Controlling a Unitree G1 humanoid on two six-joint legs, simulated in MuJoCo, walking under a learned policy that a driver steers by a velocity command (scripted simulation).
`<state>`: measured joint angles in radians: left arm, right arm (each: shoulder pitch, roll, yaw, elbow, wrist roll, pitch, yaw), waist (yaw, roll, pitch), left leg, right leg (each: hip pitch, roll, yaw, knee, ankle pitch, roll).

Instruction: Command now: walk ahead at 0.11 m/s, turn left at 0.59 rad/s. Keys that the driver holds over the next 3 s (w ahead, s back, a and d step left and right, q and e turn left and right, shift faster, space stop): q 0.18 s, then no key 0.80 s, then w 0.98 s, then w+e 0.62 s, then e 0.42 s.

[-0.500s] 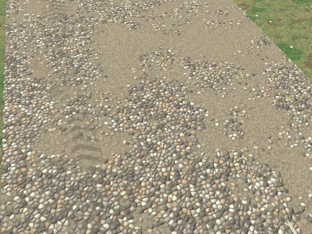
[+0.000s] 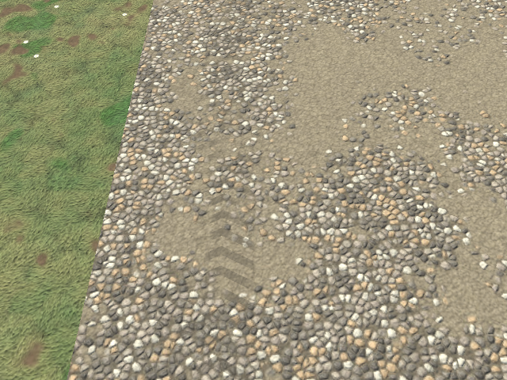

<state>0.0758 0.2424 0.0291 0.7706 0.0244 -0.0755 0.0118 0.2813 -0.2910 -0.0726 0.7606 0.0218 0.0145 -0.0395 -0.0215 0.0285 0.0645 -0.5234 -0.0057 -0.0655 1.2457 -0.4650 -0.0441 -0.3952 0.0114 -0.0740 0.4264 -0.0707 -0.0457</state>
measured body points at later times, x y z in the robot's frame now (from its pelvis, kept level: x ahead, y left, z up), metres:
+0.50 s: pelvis +0.05 +0.05 +0.01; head +0.08 +0.09 +0.46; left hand +0.12 +0.35 -0.12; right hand +0.26 -0.16 -0.07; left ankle +0.06 +0.14 -0.73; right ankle +0.08 -0.10 -0.67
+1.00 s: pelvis +0.06 +0.04 +0.00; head +0.07 +0.04 +0.45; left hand +0.10 +0.30 -0.13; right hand +0.22 -0.19 -0.12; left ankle +0.06 +0.14 -0.73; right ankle +0.07 -0.09 -0.73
